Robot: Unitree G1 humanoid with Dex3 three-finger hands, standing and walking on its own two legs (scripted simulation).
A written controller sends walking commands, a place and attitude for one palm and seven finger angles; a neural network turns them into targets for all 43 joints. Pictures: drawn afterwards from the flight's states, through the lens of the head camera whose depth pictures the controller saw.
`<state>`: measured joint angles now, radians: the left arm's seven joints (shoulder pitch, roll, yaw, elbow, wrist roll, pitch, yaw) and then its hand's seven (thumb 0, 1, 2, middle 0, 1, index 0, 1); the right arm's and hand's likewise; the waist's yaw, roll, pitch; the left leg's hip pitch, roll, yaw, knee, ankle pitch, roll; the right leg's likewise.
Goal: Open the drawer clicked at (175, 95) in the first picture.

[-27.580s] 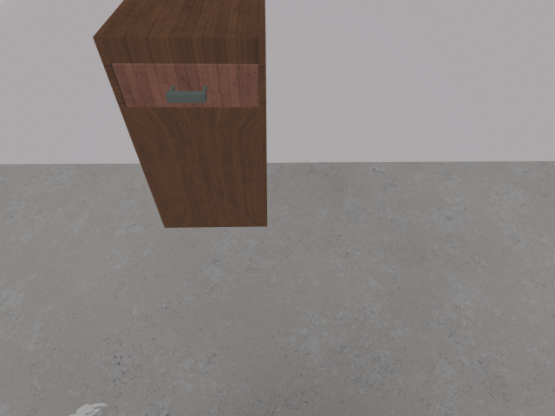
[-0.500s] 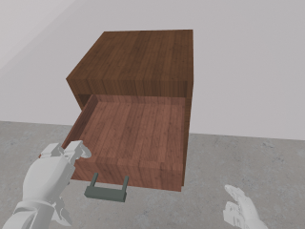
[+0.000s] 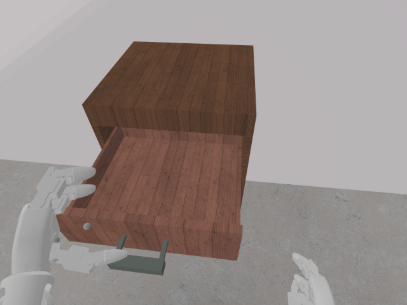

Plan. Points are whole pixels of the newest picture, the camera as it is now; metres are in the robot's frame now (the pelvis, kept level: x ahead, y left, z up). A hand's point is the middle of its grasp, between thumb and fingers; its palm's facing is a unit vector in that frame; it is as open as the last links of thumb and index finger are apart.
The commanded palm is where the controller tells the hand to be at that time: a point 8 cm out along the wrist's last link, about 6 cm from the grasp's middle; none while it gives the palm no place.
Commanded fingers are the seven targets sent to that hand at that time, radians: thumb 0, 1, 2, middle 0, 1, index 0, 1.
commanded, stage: draw the hand back to the body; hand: left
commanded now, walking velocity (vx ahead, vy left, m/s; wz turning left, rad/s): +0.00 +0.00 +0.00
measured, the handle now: (140, 253) +0.24 +0.17 -0.06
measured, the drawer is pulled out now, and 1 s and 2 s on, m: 0.29 0.29 0.29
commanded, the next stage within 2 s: step back with the hand held close in 0.70 s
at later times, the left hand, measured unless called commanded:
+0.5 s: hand (58, 228) +0.18 +0.23 +0.16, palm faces +0.39 -0.82 -0.42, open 8.6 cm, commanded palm +0.13 +0.27 +0.18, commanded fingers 0.00 0.90 0.90 -0.20 -0.30 -0.20 -0.30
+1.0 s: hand (62, 232) +0.17 +0.22 +0.16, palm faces +0.34 -0.80 -0.49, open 7.4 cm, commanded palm +0.11 +0.26 +0.18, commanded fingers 0.00 0.90 0.90 -0.20 -0.30 -0.20 -0.30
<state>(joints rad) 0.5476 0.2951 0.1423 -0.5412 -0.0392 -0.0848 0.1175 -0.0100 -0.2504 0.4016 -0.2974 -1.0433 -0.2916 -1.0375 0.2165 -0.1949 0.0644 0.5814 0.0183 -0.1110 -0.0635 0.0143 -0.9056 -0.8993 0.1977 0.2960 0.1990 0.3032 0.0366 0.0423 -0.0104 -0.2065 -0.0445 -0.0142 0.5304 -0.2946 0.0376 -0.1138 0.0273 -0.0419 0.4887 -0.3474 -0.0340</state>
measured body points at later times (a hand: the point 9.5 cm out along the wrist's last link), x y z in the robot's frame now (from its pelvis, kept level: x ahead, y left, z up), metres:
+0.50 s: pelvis +0.00 -0.01 +0.00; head -0.01 -0.04 +0.45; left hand +0.15 +0.27 +0.18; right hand +0.21 -0.23 -0.08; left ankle -0.01 +0.09 -0.73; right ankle -0.05 -0.10 -0.73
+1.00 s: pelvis -0.01 -0.02 +0.00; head +0.01 -0.04 +0.45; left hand +0.15 +0.26 +0.19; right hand +0.18 -0.25 -0.09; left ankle -0.01 +0.09 -0.73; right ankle -0.05 -0.10 -0.73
